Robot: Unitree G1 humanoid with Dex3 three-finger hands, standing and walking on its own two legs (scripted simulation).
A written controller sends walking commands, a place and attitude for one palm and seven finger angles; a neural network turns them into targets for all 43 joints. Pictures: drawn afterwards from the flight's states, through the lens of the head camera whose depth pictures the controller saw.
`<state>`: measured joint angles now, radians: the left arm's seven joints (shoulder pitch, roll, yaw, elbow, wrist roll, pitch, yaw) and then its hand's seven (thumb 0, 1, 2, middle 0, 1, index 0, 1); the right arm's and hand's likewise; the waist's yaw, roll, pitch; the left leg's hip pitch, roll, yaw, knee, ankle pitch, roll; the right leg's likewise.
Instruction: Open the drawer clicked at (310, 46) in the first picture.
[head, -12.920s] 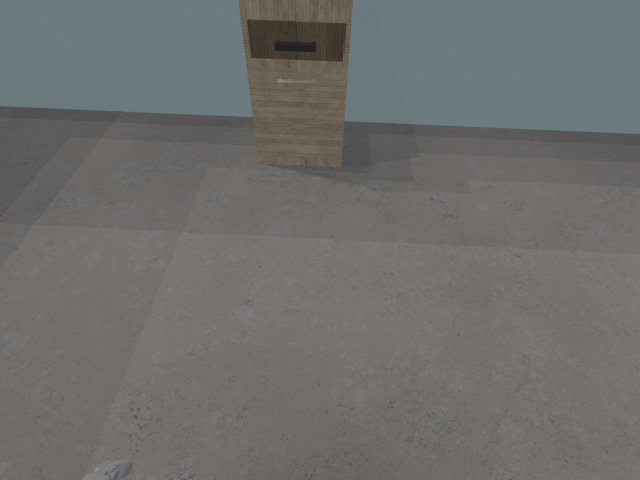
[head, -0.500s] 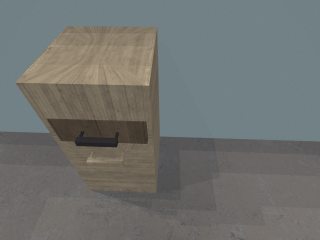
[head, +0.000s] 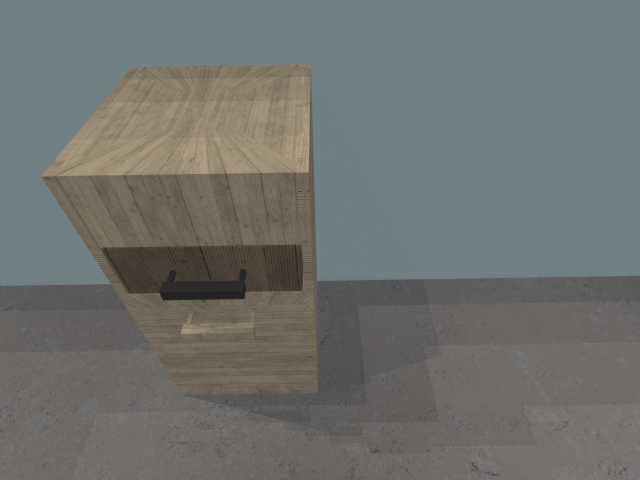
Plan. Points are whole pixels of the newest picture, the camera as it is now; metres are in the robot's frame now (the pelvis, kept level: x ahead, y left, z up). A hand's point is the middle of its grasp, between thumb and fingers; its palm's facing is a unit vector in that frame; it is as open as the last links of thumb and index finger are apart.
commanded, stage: look again from close up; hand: left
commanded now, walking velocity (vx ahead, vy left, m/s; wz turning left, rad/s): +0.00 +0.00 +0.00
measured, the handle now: (205, 282) +0.52 +0.26 -0.15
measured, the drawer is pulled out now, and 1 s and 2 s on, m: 0.00 0.00 0.00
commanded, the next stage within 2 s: raise the hand with hooked fingers in 0.22 s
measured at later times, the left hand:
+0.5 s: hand out of the picture +0.14 +0.24 -0.09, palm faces -0.06 -0.80 -0.60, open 7.4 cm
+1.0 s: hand (141, 412) +0.21 +0.24 -0.01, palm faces +0.13 -0.06 -0.99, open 10.1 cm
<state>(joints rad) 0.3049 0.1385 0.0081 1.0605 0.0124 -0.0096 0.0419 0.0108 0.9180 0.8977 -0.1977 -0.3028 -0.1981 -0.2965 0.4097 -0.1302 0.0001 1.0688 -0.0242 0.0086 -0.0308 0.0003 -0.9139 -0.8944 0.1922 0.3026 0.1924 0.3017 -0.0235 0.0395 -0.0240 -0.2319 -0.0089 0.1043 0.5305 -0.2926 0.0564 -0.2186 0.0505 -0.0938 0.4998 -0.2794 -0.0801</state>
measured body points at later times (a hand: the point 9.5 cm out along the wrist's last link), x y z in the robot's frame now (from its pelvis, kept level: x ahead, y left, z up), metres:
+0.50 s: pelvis +0.02 +0.04 -0.01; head +0.03 +0.02 +0.44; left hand +0.14 +0.28 -0.05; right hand +0.09 -0.22 -0.14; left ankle +0.00 +0.08 -0.73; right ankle +0.01 -0.07 -0.73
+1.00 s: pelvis +0.01 -0.02 -0.04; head +0.05 -0.05 +0.40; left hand +0.20 +0.24 +0.04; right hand +0.30 -0.17 -0.11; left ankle +0.00 +0.08 -0.73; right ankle +0.01 -0.07 -0.73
